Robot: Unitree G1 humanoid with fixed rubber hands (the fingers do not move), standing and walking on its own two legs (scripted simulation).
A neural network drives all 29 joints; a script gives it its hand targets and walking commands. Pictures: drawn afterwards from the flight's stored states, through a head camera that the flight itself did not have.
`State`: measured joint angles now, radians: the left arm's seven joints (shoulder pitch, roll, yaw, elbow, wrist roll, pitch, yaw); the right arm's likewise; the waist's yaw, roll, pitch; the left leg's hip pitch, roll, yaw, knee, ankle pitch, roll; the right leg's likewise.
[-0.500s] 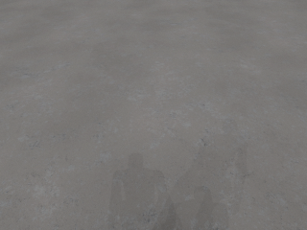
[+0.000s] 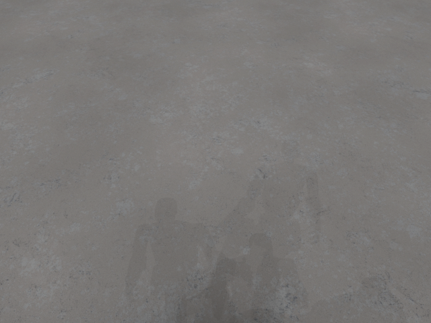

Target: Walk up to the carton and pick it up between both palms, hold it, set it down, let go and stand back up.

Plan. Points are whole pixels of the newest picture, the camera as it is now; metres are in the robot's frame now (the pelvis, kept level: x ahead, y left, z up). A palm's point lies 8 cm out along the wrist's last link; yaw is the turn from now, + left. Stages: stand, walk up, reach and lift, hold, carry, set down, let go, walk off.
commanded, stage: walk up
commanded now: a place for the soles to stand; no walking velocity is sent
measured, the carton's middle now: out of the picture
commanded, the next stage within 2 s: none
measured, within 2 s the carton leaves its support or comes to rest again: neither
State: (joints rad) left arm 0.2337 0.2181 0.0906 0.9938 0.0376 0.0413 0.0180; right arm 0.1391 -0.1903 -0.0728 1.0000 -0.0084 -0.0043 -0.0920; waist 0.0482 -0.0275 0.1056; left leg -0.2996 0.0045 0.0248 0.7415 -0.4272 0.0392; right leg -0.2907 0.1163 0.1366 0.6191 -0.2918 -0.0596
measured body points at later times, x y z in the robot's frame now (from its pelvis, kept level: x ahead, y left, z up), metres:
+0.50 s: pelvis -0.07 -0.03 +0.00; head -0.06 -0.06 +0.45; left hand +0.13 +0.18 -0.13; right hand -0.11 -0.33 -0.13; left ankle +0.01 +0.11 -0.73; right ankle -0.11 -0.20 -0.71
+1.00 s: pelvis -0.11 -0.10 +0.01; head -0.11 -0.09 +0.46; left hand +0.17 +0.00 -0.12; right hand -0.28 -0.34 -0.11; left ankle -0.01 -0.09 -0.73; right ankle -0.15 -0.20 -0.67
